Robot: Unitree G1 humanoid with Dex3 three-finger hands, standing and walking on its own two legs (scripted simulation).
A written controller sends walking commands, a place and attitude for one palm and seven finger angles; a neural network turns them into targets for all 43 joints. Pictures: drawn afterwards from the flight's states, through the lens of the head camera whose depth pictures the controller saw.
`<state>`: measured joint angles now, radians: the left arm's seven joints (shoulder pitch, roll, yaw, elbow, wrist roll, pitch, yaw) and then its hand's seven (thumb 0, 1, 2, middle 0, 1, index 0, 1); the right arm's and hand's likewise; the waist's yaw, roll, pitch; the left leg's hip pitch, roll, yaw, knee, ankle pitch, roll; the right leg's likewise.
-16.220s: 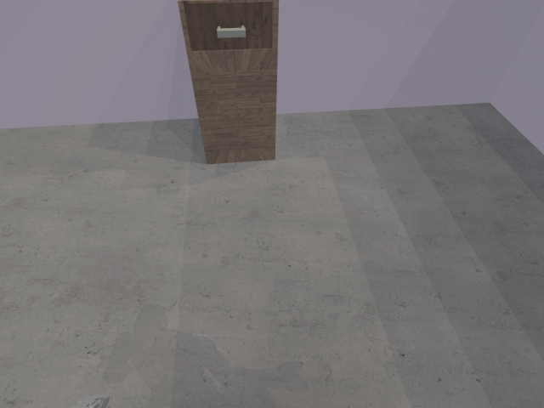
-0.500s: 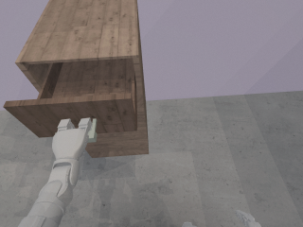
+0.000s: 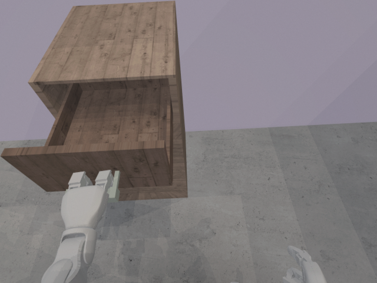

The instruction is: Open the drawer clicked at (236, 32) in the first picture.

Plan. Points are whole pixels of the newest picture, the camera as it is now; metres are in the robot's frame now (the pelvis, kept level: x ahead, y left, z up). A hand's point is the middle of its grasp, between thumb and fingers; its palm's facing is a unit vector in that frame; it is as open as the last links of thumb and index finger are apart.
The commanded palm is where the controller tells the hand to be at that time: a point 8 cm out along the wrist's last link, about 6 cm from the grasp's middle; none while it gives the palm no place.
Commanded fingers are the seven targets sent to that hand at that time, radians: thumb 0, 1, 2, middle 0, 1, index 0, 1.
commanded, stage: pull the drawer open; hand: left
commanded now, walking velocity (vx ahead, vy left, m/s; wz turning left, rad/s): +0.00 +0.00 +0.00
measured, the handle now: (94, 185) +0.32 +0.24 -0.01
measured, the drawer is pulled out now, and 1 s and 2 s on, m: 0.23 0.30 0.30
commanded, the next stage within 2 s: open the thumb to release the handle in 0.78 s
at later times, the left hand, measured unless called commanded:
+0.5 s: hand (92, 236) +0.22 +0.22 -0.03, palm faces -0.01 -0.07 -1.00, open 5.8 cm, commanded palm +0.17 +0.22 +0.02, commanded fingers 0.00 0.90 0.90 -0.40 -1.35 -0.40 -1.35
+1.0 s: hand (88, 243) +0.20 +0.23 -0.03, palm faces +0.04 -0.05 -1.00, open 5.8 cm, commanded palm +0.18 +0.23 +0.02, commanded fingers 0.00 0.41 0.69 -0.37 -1.30 -0.37 -1.30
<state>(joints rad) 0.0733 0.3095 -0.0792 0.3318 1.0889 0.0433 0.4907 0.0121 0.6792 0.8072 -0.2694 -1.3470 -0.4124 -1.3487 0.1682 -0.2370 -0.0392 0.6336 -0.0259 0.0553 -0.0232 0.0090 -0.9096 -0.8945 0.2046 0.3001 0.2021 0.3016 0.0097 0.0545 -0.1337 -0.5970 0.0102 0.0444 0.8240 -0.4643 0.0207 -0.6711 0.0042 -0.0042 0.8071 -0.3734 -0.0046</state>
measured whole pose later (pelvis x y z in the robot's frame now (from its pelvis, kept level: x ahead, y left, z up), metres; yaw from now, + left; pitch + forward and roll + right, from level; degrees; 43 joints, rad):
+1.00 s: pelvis +0.00 -0.01 -0.02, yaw +0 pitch +14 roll +0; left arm 0.38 0.31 -0.07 0.05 1.11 0.03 0.57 0.01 0.67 0.76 -0.31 -1.34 -0.41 -1.34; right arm 0.12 -0.24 -0.03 0.61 -0.06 0.04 -0.01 0.01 -0.91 -0.89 0.20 0.30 0.20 0.30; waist 0.05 0.05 -0.14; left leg -0.65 0.01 0.03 0.95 -0.53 0.01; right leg -0.73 0.01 -0.01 0.94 -0.45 -0.02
